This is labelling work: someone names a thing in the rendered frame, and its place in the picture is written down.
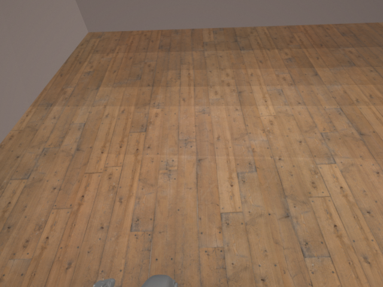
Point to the robot left thigh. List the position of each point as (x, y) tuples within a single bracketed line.
[(160, 280)]

